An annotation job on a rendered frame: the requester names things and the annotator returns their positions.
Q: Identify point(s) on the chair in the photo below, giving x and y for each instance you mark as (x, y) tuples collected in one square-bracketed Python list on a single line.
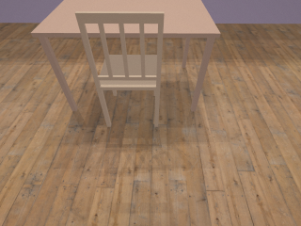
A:
[(125, 72)]

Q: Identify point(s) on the table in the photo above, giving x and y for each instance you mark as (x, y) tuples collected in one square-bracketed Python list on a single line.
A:
[(182, 19)]

